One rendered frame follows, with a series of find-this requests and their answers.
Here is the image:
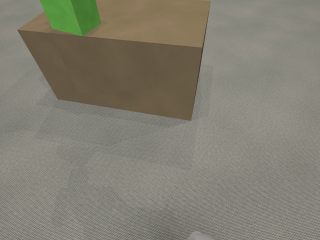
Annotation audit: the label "carton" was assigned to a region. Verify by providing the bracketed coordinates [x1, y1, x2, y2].
[40, 0, 101, 36]

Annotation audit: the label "robot right shin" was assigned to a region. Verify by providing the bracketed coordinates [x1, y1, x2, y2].
[190, 231, 201, 236]

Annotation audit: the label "pedestal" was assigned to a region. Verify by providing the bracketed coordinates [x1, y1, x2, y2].
[17, 0, 211, 121]

